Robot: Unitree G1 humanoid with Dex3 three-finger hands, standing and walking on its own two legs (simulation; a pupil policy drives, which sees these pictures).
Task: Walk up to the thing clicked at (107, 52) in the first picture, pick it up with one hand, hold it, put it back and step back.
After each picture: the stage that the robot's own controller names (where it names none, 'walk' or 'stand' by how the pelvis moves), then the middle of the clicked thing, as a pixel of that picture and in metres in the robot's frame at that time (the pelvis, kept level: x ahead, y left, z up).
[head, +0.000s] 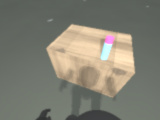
stand; (106, 48) +0.67 -0.12 +0.02
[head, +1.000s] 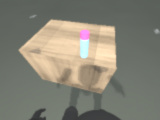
rise first; (84, 45) +0.59 +0.11 +0.06
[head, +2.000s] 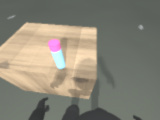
rise first; (58, 56) +0.44 +0.26 +0.05
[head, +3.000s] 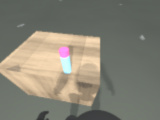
stand; (65, 61) +0.45 +0.23 +0.02
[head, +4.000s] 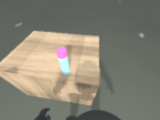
stand; (64, 62) +0.43 +0.23 +0.02
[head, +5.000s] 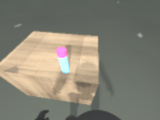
stand; (63, 61) +0.45 +0.24 +0.01
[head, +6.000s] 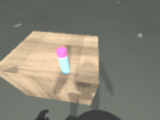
stand; (63, 61) +0.44 +0.24 +0.02
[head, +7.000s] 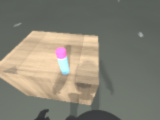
stand; (63, 62) +0.43 +0.24 +0.02
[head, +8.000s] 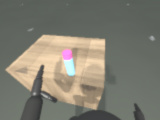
rise first; (69, 63) +0.44 +0.22 +0.02
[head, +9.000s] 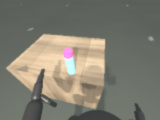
go down; (70, 62) +0.45 +0.22 +0.02
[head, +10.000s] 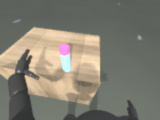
go down; (65, 59) +0.46 +0.20 +0.03
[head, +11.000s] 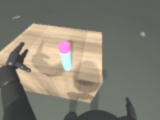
go down; (66, 57) +0.45 +0.20 +0.05
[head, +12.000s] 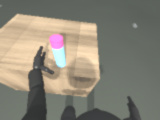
close in; (59, 53) +0.44 +0.21 +0.08
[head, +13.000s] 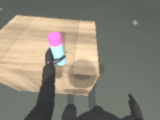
close; (57, 51) +0.46 +0.22 +0.09
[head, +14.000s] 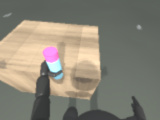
lift; (54, 65) +0.35 +0.23 +0.08
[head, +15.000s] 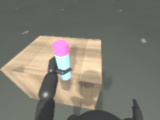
lift; (63, 62) +0.31 +0.18 +0.19
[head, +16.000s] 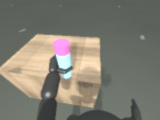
hold; (64, 61) +0.32 +0.17 +0.19
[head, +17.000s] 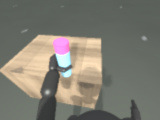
hold; (64, 60) +0.32 +0.17 +0.20
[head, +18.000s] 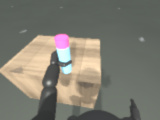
crouch; (64, 56) +0.36 +0.18 +0.19
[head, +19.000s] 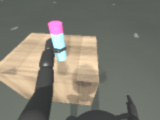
lower; (58, 43) +0.45 +0.21 +0.21
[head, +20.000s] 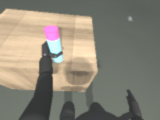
lower; (55, 47) +0.48 +0.21 +0.10
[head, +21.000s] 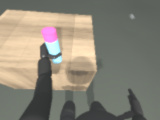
lower; (53, 48) +0.47 +0.22 +0.10
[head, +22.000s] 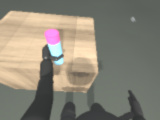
lower; (56, 49) +0.46 +0.21 +0.09
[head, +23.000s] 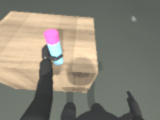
lower; (55, 49) +0.46 +0.22 +0.09
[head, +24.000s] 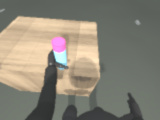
withdraw; (60, 56) +0.42 +0.19 +0.09
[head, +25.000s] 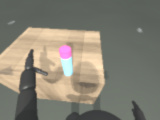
sink last; (67, 62) +0.40 +0.18 +0.07
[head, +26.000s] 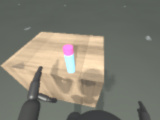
stand; (69, 60) +0.44 +0.21 +0.07
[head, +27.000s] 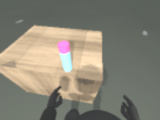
stand; (66, 58) +0.43 +0.21 +0.08
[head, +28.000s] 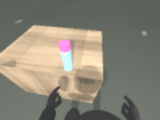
stand; (66, 57) +0.44 +0.20 +0.08
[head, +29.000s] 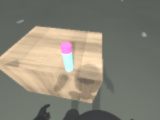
stand; (68, 58) +0.44 +0.20 +0.06
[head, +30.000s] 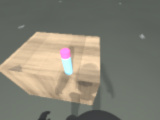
walk; (67, 62) +0.44 +0.21 +0.02
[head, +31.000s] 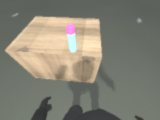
walk; (71, 39) +0.64 +0.21 +0.04
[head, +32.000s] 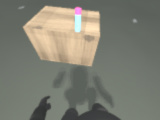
walk; (77, 20) +1.00 +0.18 +0.04
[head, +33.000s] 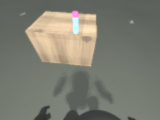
stand; (75, 23) +1.04 +0.26 +0.02
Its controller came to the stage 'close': yes
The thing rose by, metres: 0.20
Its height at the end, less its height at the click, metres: +0.00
